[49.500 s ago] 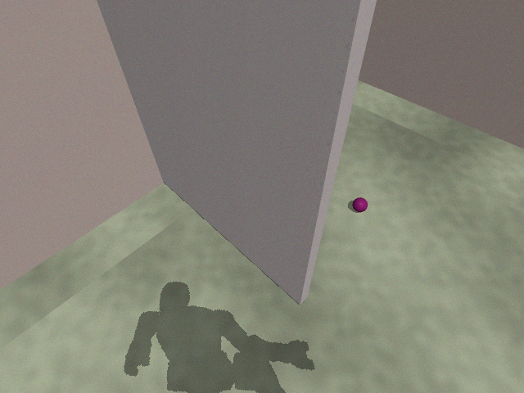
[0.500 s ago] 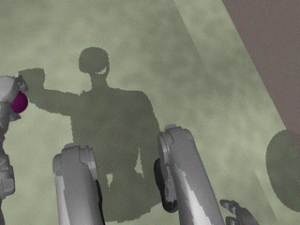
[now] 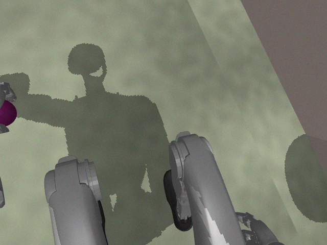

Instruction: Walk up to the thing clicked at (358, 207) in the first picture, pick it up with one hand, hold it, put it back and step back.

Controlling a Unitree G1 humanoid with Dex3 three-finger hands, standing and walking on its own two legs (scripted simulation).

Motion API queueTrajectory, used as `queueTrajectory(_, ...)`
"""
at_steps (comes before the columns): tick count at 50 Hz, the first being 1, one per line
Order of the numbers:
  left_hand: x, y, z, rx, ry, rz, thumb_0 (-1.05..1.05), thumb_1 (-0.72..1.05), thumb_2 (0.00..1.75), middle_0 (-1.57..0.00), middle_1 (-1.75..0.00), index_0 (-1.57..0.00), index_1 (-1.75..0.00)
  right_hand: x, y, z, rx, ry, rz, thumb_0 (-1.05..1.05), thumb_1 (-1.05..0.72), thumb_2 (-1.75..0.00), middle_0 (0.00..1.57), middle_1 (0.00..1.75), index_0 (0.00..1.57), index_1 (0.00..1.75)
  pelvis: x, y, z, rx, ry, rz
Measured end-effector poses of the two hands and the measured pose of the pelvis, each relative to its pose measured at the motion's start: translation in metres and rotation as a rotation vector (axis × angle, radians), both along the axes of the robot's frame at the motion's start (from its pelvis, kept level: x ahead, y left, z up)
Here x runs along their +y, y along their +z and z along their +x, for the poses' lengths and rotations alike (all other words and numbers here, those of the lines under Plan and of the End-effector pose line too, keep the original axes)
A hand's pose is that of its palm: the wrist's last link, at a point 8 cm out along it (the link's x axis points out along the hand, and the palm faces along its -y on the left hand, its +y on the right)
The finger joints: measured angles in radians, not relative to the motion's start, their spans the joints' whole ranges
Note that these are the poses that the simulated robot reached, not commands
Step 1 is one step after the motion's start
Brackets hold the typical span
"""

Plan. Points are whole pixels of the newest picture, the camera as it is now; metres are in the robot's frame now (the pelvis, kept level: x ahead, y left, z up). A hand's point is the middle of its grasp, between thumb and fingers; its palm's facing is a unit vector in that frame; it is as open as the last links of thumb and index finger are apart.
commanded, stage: lower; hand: left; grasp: from above
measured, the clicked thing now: out of the picture +0.45 +0.33 -0.21
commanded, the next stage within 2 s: rest in 0.04 s
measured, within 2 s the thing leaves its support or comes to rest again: rests again in 1.18 s
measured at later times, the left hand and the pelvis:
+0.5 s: hand (4, 116) +0.45 +0.32 -0.23, palm faces -0.46 -0.10 -0.88, open 9.1 cm; pelvis +0.00 +0.00 -0.03, yaw -2 degrees
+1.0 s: hand (7, 118) +0.45 +0.33 -0.25, palm faces -0.45 -0.11 -0.89, open 9.2 cm; pelvis +0.00 +0.01 -0.04, yaw -4 degrees
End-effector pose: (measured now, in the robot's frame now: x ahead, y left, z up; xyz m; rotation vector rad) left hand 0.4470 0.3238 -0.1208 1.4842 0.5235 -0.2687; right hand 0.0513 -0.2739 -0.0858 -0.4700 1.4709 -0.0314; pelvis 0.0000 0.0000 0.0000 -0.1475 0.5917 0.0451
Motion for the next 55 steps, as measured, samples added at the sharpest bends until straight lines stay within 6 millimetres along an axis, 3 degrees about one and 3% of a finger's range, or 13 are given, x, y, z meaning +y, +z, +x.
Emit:
queueTrajectory(31,0.001,-0.058,0.006,-0.026,0.014,-0.020,-0.01,0.07,0.43,-0.73,-0.67,-0.79,-0.59,0.005,-0.013,-0.006,0.038,0.078,-0.013,0.00,-0.90,-0.89,0.20,0.30,0.21,0.30,0.004,-0.031,0.003,-0.052,-0.027,-0.039)
queueTrajectory(55,0.003,-0.078,0.008,-0.031,0.023,-0.027,-0.01,0.06,0.46,-0.72,-0.67,-0.78,-0.61,0.009,-0.007,-0.003,0.030,0.173,-0.014,0.00,-0.91,-0.90,0.20,0.30,0.21,0.30,0.008,-0.039,0.002,-0.096,-0.044,-0.068)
